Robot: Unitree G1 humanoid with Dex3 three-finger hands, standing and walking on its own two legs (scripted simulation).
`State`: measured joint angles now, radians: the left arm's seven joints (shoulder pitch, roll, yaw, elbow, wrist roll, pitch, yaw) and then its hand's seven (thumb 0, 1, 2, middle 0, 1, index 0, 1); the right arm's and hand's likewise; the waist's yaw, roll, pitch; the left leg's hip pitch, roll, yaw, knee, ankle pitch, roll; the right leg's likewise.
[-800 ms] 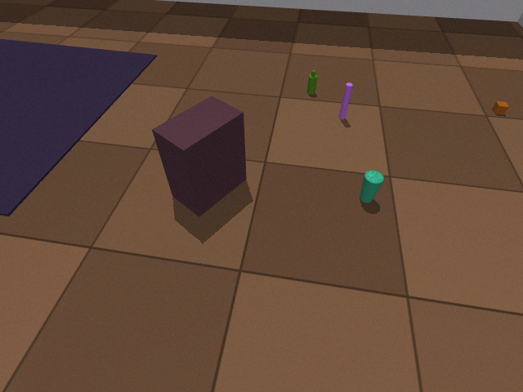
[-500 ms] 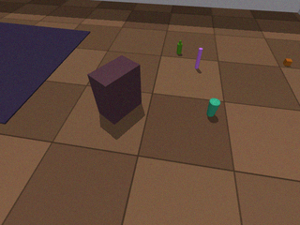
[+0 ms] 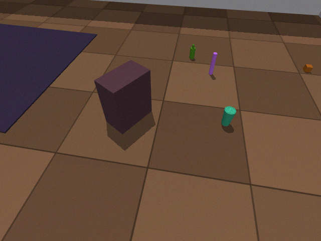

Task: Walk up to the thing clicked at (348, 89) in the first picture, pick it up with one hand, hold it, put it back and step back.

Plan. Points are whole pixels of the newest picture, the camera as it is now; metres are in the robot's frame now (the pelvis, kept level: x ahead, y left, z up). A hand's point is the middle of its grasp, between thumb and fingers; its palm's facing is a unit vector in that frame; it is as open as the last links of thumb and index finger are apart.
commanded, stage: stand
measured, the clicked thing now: (212, 63) +1.83 -0.55 -0.66
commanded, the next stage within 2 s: walk up in 0.32 s
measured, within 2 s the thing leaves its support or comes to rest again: neither
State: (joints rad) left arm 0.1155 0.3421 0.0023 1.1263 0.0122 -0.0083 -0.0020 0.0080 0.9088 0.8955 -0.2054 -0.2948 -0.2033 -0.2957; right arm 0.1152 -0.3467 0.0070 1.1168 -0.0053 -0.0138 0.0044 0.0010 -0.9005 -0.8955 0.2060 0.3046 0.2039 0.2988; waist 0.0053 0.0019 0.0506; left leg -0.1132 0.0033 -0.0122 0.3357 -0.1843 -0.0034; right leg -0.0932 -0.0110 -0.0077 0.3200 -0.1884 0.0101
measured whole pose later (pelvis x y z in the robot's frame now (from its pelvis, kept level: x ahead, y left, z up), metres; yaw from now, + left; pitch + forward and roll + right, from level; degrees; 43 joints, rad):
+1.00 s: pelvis +0.00 +0.02 -0.03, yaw -33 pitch -1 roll -1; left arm 0.30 0.39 0.04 0.70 0.03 -0.01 0.01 0.01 0.91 0.90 -0.21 -0.30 -0.21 -0.30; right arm 0.21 -0.41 -0.08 0.72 0.00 0.06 0.04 0.01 -0.90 -0.90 0.20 0.30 0.20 0.30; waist 0.00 0.05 0.14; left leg -0.47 0.06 -0.01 1.08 -0.52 -0.01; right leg -0.34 0.05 0.09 0.69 -0.33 -0.01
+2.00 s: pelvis -0.03 +0.06 -0.04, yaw -62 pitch -3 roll -1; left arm 0.26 0.42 0.06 0.86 0.02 -0.02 -0.01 0.01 0.91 0.90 -0.21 -0.30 -0.20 -0.30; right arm 0.24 -0.39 -0.03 0.82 -0.03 0.00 0.02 0.00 -0.89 -0.89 0.21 0.31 0.21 0.30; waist -0.01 0.02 0.10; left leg -0.38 0.13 0.05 0.80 -0.36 -0.01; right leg -0.32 0.05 0.02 0.74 -0.38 -0.03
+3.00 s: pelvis +0.00 +0.04 +0.00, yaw -66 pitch -2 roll +0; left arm 0.06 0.34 0.01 1.15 0.00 -0.02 0.00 0.01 0.91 0.90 -0.21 -0.29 -0.20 -0.30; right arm 0.07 -0.36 -0.02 1.14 0.00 -0.01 0.01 0.00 -0.90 -0.90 0.21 0.30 0.20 0.30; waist -0.02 0.00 0.07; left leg -0.12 0.04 0.08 0.36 -0.19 -0.02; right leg -0.14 0.01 0.12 0.37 -0.19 0.02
